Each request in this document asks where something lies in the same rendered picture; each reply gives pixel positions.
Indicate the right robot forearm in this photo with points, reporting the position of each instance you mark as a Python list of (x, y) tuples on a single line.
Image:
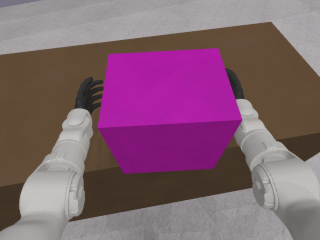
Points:
[(256, 142)]

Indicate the carton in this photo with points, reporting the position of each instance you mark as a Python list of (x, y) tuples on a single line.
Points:
[(167, 111)]

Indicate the pedestal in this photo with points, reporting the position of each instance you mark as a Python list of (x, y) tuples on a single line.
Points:
[(39, 88)]

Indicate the left robot forearm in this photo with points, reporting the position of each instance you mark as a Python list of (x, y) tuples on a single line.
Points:
[(70, 151)]

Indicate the robot left hand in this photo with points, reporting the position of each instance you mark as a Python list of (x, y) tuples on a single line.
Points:
[(84, 99)]

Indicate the robot left upper arm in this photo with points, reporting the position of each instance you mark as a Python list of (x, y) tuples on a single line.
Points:
[(50, 199)]

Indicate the robot right hand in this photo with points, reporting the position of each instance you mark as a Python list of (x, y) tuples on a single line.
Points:
[(235, 84)]

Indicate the robot right upper arm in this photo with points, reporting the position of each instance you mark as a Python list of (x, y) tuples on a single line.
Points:
[(289, 189)]

